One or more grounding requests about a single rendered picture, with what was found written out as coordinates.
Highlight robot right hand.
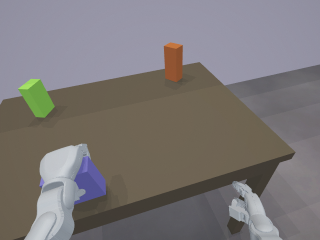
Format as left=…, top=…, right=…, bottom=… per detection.
left=229, top=181, right=266, bottom=225

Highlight table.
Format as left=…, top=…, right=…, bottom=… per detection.
left=0, top=62, right=296, bottom=240

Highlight robot right forearm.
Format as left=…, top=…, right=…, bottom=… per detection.
left=248, top=214, right=282, bottom=240

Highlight robot left hand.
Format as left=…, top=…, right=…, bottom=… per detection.
left=39, top=143, right=91, bottom=201

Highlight sponge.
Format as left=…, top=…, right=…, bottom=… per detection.
left=39, top=156, right=106, bottom=205

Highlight robot left forearm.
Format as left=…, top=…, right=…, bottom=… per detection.
left=24, top=177, right=76, bottom=240

